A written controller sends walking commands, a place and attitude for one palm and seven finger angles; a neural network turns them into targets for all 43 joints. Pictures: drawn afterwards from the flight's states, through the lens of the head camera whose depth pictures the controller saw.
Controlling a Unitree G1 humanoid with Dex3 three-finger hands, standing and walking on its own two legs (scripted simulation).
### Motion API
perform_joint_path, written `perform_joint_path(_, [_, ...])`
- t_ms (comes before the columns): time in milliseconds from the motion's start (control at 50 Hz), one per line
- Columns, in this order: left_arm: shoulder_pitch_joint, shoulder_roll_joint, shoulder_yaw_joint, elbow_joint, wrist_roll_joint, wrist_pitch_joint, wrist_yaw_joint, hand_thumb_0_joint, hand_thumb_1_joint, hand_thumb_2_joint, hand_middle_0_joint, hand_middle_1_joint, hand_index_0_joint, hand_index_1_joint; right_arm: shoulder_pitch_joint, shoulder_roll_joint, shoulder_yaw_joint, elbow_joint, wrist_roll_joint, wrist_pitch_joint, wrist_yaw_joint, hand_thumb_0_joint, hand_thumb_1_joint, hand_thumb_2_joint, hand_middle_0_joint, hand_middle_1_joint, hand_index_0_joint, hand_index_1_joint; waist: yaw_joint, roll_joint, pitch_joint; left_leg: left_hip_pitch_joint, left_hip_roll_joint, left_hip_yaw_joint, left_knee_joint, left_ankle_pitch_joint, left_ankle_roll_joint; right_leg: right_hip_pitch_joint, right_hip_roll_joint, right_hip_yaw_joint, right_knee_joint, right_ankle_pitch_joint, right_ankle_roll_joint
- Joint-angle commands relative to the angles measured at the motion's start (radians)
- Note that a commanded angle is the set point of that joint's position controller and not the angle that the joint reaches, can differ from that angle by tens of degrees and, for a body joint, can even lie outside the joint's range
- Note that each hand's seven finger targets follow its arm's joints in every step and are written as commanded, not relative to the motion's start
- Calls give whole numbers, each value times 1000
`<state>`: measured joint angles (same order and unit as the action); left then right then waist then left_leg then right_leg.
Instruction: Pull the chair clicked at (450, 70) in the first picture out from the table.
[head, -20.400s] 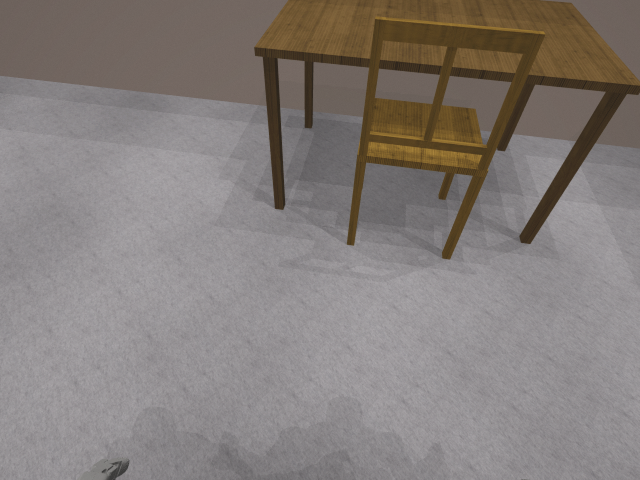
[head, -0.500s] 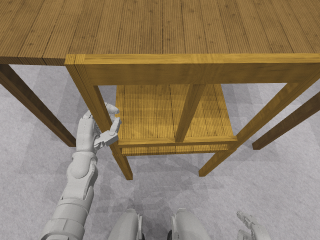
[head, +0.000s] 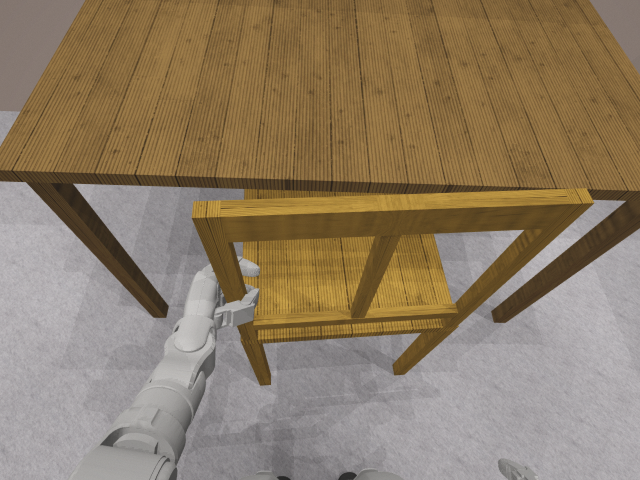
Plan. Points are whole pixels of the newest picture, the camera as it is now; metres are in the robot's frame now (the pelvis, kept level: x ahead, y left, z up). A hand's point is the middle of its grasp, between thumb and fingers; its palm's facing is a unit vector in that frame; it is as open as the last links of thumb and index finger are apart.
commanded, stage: step backward, pulling the chair out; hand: left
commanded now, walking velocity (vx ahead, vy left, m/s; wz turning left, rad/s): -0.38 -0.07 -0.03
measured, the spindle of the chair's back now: (370, 280) +0.39 -0.08 -0.07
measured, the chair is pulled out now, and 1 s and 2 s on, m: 0.03 0.11 0.21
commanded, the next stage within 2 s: none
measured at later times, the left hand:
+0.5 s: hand (249, 366) +0.26 +0.09 -0.07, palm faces +0.00 -0.99 -0.11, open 5.8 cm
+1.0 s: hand (246, 385) +0.24 +0.09 -0.07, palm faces -0.03 -0.99 -0.17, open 5.9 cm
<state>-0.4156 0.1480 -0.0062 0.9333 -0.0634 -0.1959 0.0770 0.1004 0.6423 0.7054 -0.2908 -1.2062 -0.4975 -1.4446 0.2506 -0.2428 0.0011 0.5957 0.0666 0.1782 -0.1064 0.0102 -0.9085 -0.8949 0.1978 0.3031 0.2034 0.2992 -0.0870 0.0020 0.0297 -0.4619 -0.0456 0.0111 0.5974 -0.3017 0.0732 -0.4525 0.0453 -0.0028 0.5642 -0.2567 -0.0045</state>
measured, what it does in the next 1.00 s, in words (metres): walks backwards: right foot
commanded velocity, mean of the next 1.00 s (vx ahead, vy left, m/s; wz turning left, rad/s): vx -0.38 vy -0.01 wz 0.01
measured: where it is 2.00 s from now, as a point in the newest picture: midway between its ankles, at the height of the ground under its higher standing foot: outside the picture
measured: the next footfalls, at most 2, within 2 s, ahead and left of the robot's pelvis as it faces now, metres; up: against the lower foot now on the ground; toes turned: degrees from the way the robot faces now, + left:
right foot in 0.88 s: -0.05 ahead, -0.17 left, +0.00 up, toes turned -3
left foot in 1.36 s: -0.17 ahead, +0.16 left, +0.00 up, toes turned +0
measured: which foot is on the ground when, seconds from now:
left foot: down 0.00-1.00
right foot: down 0.00-0.70, up 0.72-0.86, down 0.88-1.00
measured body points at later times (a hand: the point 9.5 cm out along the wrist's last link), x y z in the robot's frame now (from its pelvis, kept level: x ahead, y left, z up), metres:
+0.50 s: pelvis -0.06 -0.02 +0.00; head +0.01 -0.02 +0.45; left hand +0.26 +0.14 -0.06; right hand +0.03 -0.29 -0.12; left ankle -0.01 +0.07 -0.73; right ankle -0.01 -0.12 -0.73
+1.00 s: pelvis -0.10 -0.03 +0.00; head -0.02 -0.03 +0.44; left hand +0.24 +0.15 -0.06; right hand +0.00 -0.26 -0.14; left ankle -0.01 +0.07 -0.73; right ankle -0.09 -0.16 -0.73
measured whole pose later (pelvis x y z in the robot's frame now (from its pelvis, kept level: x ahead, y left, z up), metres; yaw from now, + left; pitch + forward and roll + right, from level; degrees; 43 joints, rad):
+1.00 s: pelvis -0.10 -0.03 +0.00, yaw -3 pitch +2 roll -2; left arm -0.40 0.17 0.02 0.96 -0.04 -0.24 0.09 0.05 0.57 0.74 -0.31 -1.19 -0.50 -1.44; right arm 0.18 -0.16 0.03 0.69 0.02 0.02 -0.08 0.01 -0.91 -0.89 0.20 0.30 0.21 0.30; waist -0.03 0.03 0.15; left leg -0.48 0.05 0.05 0.60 -0.17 0.03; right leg -0.36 0.02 -0.01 0.57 -0.25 0.01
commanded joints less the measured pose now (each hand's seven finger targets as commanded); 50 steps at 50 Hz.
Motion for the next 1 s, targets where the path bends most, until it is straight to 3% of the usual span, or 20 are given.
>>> perform_joint_path(0, [-131,127,10,-200,28,-71,-12,0,900,900,-500,-1450,-500,-1450,47,-130,-50,-74,-25,-34,4,0,-900,-900,200,300,200,300,38,182,-416,406,268,-218,-64,899,-33,150,-91,61,-20,236,-24])
perform_joint_path(80, [-96,145,20,-240,30,-72,-12,0,900,900,-500,-1450,-500,-1450,38,-133,-52,-81,-30,-36,9,0,-900,-900,200,300,200,300,38,132,-407,386,269,-198,-69,860,-45,211,-100,75,-55,342,-36])
perform_joint_path(140, [-124,149,16,-254,25,-74,-8,0,900,900,-500,-1450,-500,-1450,31,-133,-55,-80,-21,-39,2,0,-900,-900,200,300,200,300,29,71,-403,326,253,-168,-79,685,-52,248,-120,100,-66,448,-44])
perform_joint_path(200, [-150,167,16,-237,27,-78,2,0,900,900,-500,-1450,-500,-1450,30,-134,-56,-60,-14,-52,-11,0,-900,-900,200,300,200,300,27,91,-393,276,233,-149,-90,532,-56,259,-145,122,-68,489,-47])
perform_joint_path(300, [-171,186,18,-188,21,-86,18,0,900,900,-500,-1450,-500,-1450,22,-135,-52,-29,-6,-79,-18,0,-900,-900,200,300,200,300,35,111,-363,225,203,-138,-99,335,-47,229,-158,143,-95,363,-38])
perform_joint_path(360, [-196,183,7,-172,18,-98,23,0,900,900,-500,-1450,-500,-1450,11,-133,-50,-20,0,-102,-21,0,-900,-900,200,300,200,300,34,48,-335,201,165,-117,-78,190,-46,191,-181,178,-153,250,-32])
perform_joint_path(480, [-213,212,14,-124,24,-106,43,0,900,900,-500,-1450,-500,-1450,14,-151,-60,2,16,-135,-15,0,-900,-900,200,300,200,300,37,-62,-280,206,64,-76,51,-84,-66,87,-307,310,-356,-52,-60])
perform_joint_path(520, [-218,169,-15,-108,29,-102,43,0,900,900,-500,-1450,-500,-1450,16,-149,-54,12,13,-145,-10,0,-900,-900,200,300,200,300,29,-55,-277,223,70,-92,27,-60,-64,85,-306,267,-336,-17,-72])
perform_joint_path(560, [-221,159,-22,-115,34,-108,41,0,900,900,-500,-1450,-500,-1450,22,-157,-49,17,9,-160,-16,0,-900,-900,200,300,200,300,19,-20,-296,228,111,-129,-100,71,-47,118,-220,154,-238,63,-39])
perform_joint_path(580, [-222,174,-16,-121,38,-111,43,0,900,900,-500,-1450,-500,-1450,11,-172,-51,13,7,-162,-21,0,-900,-900,200,300,200,300,25,49,-289,213,154,-163,-156,133,-33,119,-162,98,-172,75,-15])
perform_joint_path(600, [-215,154,-28,-134,31,-109,40,0,900,900,-500,-1450,-500,-1450,-5,-162,-44,-1,9,-161,-23,0,-900,-900,200,300,200,300,39,69,-306,184,199,-196,-202,165,-14,152,-117,63,-87,65,-2])
perform_joint_path(620, [-219,133,-43,-148,25,-111,36,0,900,900,-500,-1450,-500,-1450,-25,-155,-42,-16,10,-161,-21,0,-900,-900,200,300,200,300,49,86,-314,148,240,-222,-236,131,8,174,-94,54,-14,8,-5])
perform_joint_path(660, [-252,104,-65,-176,17,-110,27,0,900,900,-500,-1450,-500,-1450,-44,-144,-37,-31,6,-165,-15,0,-900,-900,200,300,200,300,51,114,-278,117,308,-304,-322,-124,34,138,-68,56,83,-152,-24])
perform_joint_path(680, [-280,112,-55,-197,18,-108,29,0,900,900,-500,-1450,-500,-1450,-59,-146,-33,-39,-6,-163,-24,0,-900,-900,200,300,200,300,53,179,-263,104,329,-345,-346,-128,48,113,-63,57,156,-151,-28])
perform_joint_path(700, [-280,114,-48,-194,17,-103,31,0,900,900,-500,-1450,-500,-1450,-54,-142,-32,-31,-16,-160,-26,0,-900,-900,200,300,200,300,57,181,-260,120,350,-361,-331,-29,55,99,-69,63,207,-155,-34])
perform_joint_path(760, [-248,115,-29,-179,32,-109,32,0,900,900,-500,-1450,-500,-1450,-6,-134,-39,-7,-40,-171,-18,0,-900,-900,200,300,200,300,49,129,-309,283,356,-283,-199,365,67,93,-78,61,142,-150,-25])
perform_joint_path(800, [-230,105,-27,-157,41,-111,29,0,900,900,-500,-1450,-500,-1450,9,-134,-40,7,-44,-182,-13,0,-900,-900,200,300,200,300,47,80,-319,326,353,-257,-142,473,52,125,-76,45,41,-78,-22])
perform_joint_path(900, [-214,113,-12,-162,70,-114,17,0,900,900,-500,-1450,-500,-1450,-3,-144,-50,31,-62,-196,-6,0,-900,-900,200,300,200,300,46,175,-323,333,322,-217,-125,492,14,144,-77,11,-6,39,-17])
perform_joint_path(940, [-187,149,35,-181,69,-117,22,0,900,900,-500,-1450,-500,-1450,-7,-144,-63,28,-60,-194,-4,0,-900,-900,200,300,200,300,50,170,-368,341,319,-189,-98,526,8,161,-73,9,-2,46,-20])
perform_joint_path(980, [-141,180,59,-189,63,-111,19,0,900,900,-500,-1450,-500,-1450,-24,-145,-62,8,-56,-187,-3,0,-900,-900,200,300,200,300,58,169,-363,266,291,-163,-76,426,-3,212,-95,31,-23,133,-27])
